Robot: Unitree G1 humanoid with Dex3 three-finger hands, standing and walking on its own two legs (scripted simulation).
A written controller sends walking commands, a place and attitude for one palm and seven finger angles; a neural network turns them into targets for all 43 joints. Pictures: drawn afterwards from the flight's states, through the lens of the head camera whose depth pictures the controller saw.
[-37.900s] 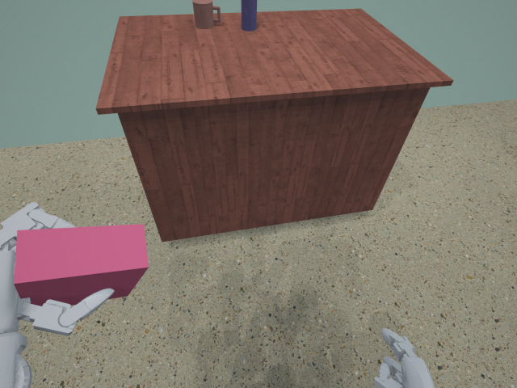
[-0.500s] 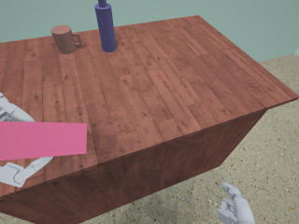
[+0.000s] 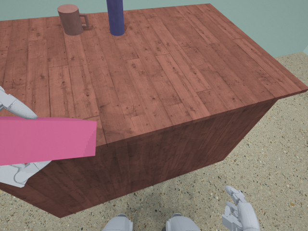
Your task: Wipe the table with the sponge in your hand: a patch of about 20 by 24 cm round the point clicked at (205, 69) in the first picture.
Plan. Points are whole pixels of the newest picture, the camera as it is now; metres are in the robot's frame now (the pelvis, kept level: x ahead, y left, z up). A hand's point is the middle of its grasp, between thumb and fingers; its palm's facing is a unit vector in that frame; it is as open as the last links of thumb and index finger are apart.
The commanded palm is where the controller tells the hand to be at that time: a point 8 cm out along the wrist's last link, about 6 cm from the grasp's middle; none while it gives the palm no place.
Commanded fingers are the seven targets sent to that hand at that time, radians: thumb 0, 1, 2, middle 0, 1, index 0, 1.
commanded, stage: step back with the hand held close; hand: left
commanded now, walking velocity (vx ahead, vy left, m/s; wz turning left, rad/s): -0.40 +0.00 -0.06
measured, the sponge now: (56, 134) +0.24 +0.18 +0.20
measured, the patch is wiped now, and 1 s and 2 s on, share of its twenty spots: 0.90 0.90 0.90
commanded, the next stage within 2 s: stop stepping back and stand still in 0.50 s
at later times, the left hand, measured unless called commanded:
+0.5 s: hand (12, 187) +0.15 +0.19 +0.23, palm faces +0.30 -0.84 -0.45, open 9.5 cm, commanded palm +0.08 +0.25 +0.26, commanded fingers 0.00 0.10 1.30 -1.20 -1.60 -1.20 -1.60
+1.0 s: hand out of the picture +0.00 +0.15 +0.23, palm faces +0.34 -0.85 -0.40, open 9.5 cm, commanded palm -0.05 +0.21 +0.26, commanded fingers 0.00 0.10 1.30 -1.20 -1.60 -1.20 -1.60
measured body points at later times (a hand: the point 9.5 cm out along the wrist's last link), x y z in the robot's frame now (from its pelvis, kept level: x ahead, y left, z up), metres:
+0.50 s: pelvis -0.09 -0.02 +0.01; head -0.02 +0.01 +0.46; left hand +0.13 +0.24 +0.25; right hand +0.10 -0.27 -0.05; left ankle -0.07 +0.10 -0.71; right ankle -0.06 -0.15 -0.69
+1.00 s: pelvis -0.23 -0.06 +0.01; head -0.24 -0.06 +0.46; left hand -0.02 +0.20 +0.25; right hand -0.09 -0.33 -0.06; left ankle -0.25 +0.08 -0.71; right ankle -0.11 -0.16 -0.70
